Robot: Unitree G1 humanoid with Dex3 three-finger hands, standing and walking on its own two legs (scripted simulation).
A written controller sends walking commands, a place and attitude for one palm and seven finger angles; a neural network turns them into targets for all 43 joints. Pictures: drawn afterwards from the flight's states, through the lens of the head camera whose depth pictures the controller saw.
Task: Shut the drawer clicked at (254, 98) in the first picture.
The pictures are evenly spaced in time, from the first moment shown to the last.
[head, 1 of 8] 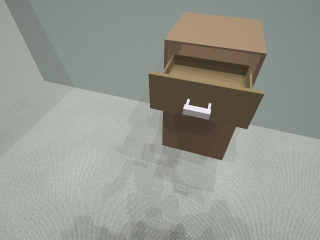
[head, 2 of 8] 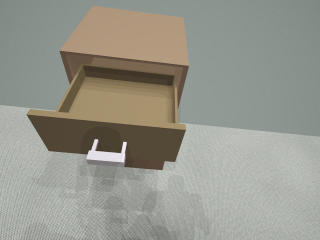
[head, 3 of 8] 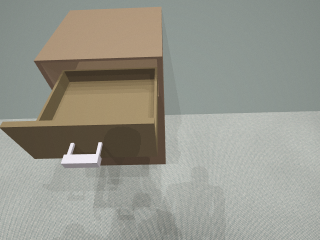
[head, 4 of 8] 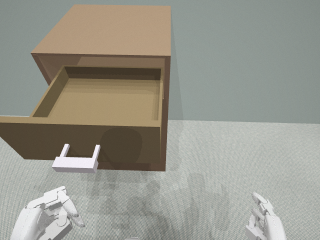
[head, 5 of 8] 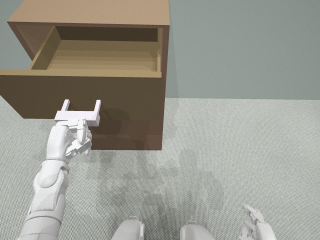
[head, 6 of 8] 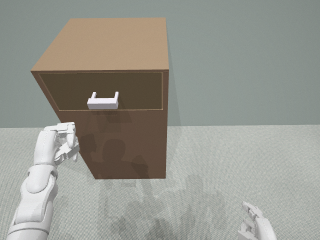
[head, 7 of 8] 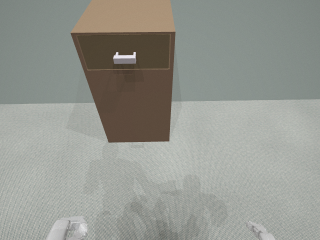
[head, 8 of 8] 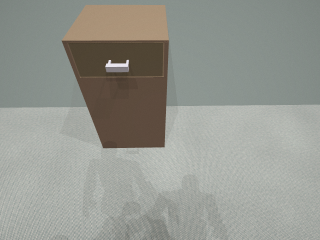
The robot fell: no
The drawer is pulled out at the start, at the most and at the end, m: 0.30 0.30 0.00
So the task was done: yes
